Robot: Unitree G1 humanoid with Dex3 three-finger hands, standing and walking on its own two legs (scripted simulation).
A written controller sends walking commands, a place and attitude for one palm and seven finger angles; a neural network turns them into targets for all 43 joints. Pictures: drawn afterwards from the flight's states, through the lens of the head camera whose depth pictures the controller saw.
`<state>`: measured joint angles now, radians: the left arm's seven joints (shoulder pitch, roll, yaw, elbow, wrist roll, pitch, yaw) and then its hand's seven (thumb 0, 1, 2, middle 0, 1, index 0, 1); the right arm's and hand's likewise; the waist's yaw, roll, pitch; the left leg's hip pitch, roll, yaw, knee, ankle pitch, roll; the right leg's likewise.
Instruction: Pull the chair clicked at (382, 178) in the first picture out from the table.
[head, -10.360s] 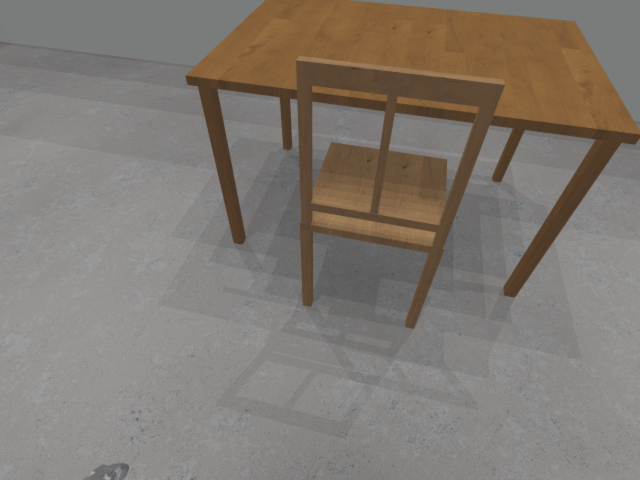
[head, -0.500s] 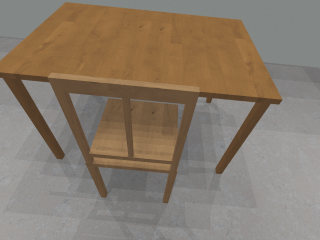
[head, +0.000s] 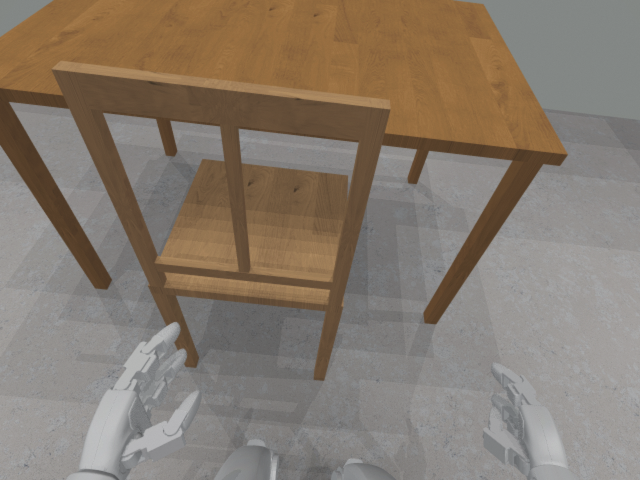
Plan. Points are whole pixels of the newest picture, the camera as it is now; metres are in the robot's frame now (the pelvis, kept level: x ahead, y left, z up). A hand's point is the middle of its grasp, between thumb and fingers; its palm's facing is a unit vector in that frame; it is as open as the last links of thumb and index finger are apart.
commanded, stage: raise the hand toward the chair's back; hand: left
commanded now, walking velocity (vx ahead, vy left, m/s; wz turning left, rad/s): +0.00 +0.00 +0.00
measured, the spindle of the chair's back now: (238, 209) +0.52 +0.16 +0.01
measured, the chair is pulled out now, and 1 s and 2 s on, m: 0.00 0.00 0.00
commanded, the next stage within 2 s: aim the fingers beside a spindle in 1.66 s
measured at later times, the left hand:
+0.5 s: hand (148, 350) +0.25 +0.21 +0.05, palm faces +0.09 -0.99 -0.06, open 13.7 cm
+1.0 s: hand (132, 352) +0.25 +0.23 +0.03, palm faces -0.04 -1.00 -0.02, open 16.8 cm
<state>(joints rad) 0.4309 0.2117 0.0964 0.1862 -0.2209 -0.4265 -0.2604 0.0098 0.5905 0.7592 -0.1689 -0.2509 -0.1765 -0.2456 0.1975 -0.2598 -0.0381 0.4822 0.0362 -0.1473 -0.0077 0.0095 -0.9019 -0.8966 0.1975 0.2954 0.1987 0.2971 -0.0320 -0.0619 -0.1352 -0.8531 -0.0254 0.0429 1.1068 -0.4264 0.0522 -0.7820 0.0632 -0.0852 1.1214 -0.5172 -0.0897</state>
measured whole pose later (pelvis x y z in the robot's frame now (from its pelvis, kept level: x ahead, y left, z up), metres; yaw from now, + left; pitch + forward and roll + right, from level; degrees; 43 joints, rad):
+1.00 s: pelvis +0.03 +0.03 +0.01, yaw +1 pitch +15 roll -4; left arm 0.34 0.28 0.15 0.07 -0.28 -0.37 -0.29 -0.01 -0.48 0.31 -0.06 -0.08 -0.07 -0.08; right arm 0.20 -0.23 0.03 0.49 0.05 -0.13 -0.05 0.01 -0.90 -0.90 0.20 0.30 0.20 0.30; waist -0.01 0.03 -0.14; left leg -0.92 -0.04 0.01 1.11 -0.46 0.09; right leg -0.80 0.06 -0.11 1.05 -0.52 -0.05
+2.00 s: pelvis +0.04 +0.03 +0.01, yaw +1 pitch +16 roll -4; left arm 0.24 0.27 0.14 0.12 -0.28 -0.39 -0.30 -0.01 -0.50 0.30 -0.06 -0.08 -0.06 -0.08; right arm 0.23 -0.26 0.02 0.52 0.04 -0.15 -0.03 0.01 -0.90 -0.90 0.20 0.30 0.20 0.30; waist -0.02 0.04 -0.14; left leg -0.92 -0.04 0.01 1.11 -0.47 0.08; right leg -0.81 0.06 -0.11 1.05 -0.53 -0.05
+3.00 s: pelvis +0.03 +0.02 -0.02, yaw +0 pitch +21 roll -3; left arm -0.04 0.19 0.02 0.31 -0.17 -0.45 -0.09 -0.01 -0.50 0.30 -0.06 -0.08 -0.06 -0.08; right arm 0.20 -0.25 0.01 0.53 0.02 -0.03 0.02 0.01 -0.90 -0.90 0.20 0.30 0.20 0.30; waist -0.04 0.04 -0.16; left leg -1.09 -0.02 0.03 1.24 -0.51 0.07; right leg -1.00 0.06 -0.11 1.21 -0.59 -0.07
